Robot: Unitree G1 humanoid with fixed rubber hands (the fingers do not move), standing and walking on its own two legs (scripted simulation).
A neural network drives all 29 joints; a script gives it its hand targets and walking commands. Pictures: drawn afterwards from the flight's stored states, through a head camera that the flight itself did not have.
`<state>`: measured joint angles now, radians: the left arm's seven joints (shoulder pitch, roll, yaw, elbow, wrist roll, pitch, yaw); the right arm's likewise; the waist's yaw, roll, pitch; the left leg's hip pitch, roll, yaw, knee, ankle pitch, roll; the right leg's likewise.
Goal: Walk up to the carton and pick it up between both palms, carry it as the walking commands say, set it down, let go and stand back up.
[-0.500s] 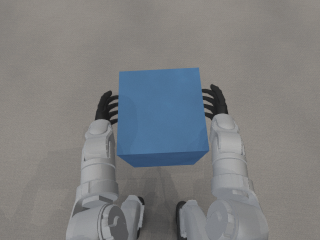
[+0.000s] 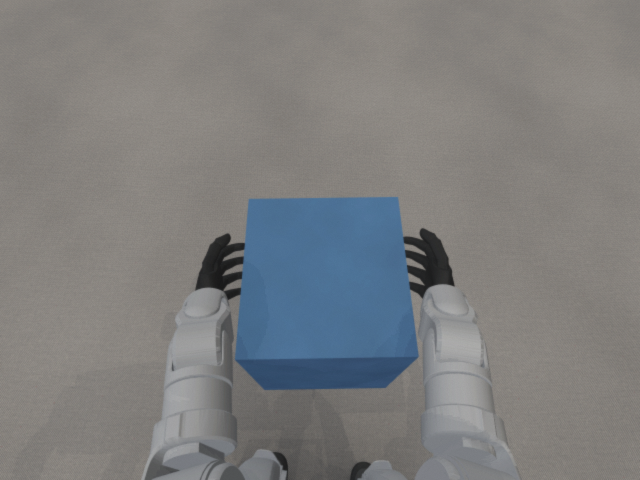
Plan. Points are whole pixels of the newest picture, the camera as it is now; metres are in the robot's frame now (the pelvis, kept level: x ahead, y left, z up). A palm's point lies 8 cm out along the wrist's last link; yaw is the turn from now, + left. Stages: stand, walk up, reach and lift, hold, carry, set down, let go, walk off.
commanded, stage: reach and lift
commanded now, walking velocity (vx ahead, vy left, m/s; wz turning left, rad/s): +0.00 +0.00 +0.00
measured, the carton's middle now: (324, 303) +0.37 +0.03 -0.10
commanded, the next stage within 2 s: none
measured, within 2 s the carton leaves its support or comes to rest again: neither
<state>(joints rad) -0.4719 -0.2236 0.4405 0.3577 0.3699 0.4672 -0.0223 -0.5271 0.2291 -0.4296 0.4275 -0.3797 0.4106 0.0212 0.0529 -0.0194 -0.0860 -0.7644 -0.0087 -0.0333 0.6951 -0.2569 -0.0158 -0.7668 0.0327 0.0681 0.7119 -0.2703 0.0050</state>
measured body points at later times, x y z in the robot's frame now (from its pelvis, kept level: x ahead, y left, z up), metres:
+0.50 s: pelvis +0.01 -0.01 +0.03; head +0.02 +0.00 +0.48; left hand +0.33 +0.17 +0.04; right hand +0.36 -0.12 +0.05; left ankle +0.03 +0.13 -0.71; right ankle +0.03 -0.12 -0.71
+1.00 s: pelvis +0.02 +0.00 +0.04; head -0.03 +0.00 +0.48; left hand +0.32 +0.17 +0.08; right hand +0.35 -0.12 +0.09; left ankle +0.03 +0.13 -0.71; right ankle +0.03 -0.12 -0.71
